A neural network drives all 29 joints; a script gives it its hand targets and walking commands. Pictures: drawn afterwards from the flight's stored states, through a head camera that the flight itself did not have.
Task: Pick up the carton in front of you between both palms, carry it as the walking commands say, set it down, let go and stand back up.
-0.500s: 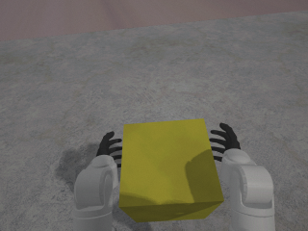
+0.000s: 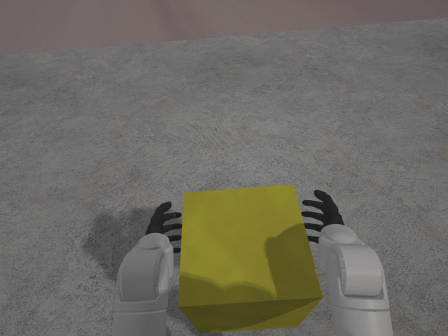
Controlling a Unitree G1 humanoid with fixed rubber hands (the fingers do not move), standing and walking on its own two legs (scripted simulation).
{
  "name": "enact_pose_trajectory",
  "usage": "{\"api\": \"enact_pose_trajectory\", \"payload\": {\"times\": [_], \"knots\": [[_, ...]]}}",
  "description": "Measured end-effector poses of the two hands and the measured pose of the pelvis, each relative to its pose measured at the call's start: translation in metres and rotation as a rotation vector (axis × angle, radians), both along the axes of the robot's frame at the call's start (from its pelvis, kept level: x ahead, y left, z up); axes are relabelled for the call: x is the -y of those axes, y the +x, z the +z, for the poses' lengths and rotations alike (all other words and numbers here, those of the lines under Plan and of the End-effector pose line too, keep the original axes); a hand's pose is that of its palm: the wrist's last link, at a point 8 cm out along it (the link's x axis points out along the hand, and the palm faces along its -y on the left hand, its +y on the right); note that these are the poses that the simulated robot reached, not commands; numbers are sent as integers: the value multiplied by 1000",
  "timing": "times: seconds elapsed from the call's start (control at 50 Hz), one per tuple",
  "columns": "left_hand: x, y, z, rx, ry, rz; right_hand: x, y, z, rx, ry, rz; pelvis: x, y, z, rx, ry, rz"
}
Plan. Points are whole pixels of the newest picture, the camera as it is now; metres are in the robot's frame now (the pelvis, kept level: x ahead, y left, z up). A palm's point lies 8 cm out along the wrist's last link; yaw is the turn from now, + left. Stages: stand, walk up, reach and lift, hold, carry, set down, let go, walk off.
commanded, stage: carry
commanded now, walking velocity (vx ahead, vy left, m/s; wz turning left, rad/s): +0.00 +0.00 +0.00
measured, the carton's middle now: (243, 263) +0.29 +0.00 -0.06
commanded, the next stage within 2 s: hold in 1.64 s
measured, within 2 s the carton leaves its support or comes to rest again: neither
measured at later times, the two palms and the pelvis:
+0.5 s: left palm (168, 264) +0.26 +0.14 +0.01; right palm (336, 263) +0.26 -0.16 +0.02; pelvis -0.03 +0.00 -0.01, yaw -1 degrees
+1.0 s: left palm (151, 299) +0.19 +0.15 +0.03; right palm (344, 298) +0.20 -0.15 +0.04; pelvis -0.09 +0.00 -0.01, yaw -1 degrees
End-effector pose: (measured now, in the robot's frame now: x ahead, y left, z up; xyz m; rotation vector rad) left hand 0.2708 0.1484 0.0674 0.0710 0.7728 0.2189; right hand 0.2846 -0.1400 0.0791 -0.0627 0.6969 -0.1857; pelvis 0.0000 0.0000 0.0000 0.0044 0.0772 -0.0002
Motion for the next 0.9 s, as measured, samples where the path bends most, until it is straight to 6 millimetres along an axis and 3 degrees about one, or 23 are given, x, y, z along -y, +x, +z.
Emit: {"api": "enact_pose_trajectory", "payload": {"times": [0.16,0.48,0.9], "knots": [[-5,1,-21,0,-3,-21,-3,4,-21,-2,-10,26,-3,-4,-3,-2,-2,-4],[10,-6,-59,55,-19,-98,18,-19,-62,44,3,13,1,-30,-13,17,7,-18],[-3,-63,-36,87,-6,-73,5,-73,-43,67,31,31,-5,-80,-11,74,-6,-18]]}}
